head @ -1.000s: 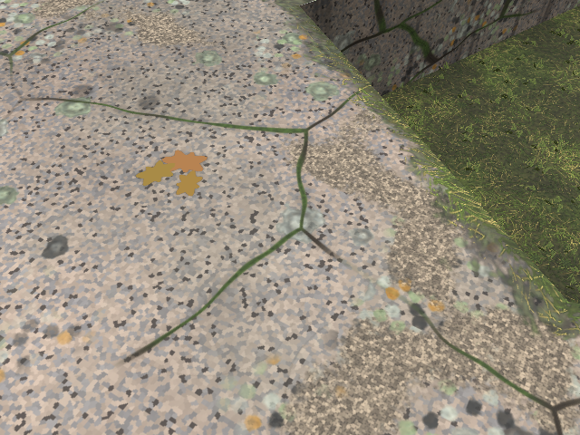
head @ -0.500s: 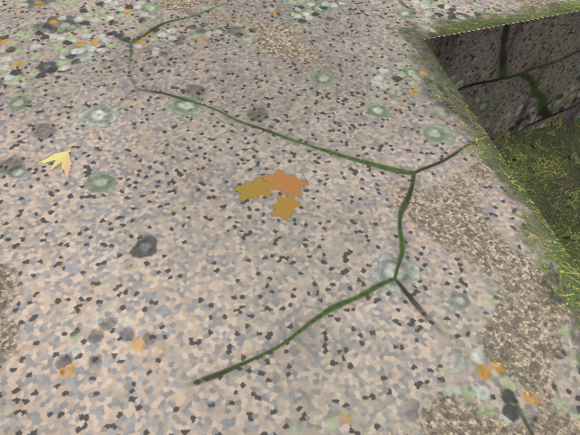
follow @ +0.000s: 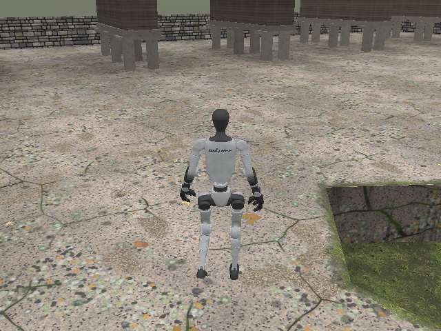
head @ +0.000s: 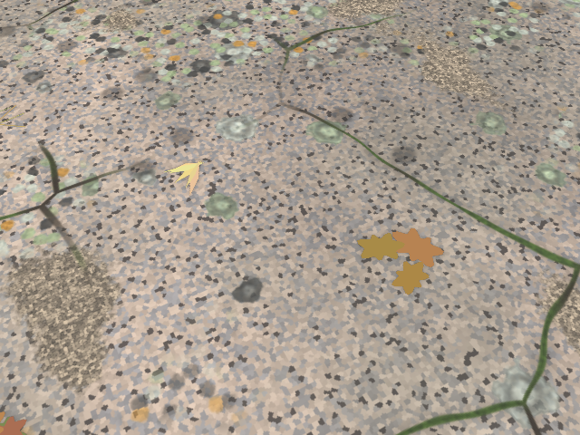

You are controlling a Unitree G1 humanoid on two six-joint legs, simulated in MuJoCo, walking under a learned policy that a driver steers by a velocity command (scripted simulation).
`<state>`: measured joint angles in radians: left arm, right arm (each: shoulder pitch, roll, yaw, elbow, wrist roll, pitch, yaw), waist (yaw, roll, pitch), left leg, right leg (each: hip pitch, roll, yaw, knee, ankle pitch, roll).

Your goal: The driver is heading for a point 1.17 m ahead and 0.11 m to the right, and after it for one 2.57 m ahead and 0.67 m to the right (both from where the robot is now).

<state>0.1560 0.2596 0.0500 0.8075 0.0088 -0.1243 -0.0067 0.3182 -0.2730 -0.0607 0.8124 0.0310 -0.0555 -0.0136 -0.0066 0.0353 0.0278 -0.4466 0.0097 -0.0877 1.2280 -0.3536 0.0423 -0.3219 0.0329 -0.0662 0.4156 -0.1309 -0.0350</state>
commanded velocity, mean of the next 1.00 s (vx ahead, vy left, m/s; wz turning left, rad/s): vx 0.50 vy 0.00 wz -0.09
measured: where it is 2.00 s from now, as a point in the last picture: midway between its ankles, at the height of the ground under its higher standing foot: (309, 303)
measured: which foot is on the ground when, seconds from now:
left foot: up 0.00-0.34, down 0.36-0.94, up 0.96-1.00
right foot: down 0.00-0.36, up 0.38-0.90, down 0.92-1.00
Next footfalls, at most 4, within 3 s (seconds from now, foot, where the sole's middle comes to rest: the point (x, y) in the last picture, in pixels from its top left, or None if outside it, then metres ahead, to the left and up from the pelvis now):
0.36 left None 0.34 0.19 -0.77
0.92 right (320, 357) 0.65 -0.04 -0.77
1.38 left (283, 263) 0.92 0.05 -0.77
1.72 right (353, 322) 0.74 -0.13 -0.77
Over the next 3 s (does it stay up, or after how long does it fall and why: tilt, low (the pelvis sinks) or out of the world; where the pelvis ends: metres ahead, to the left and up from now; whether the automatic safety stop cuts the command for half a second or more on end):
stays up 1.13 -0.08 -0.01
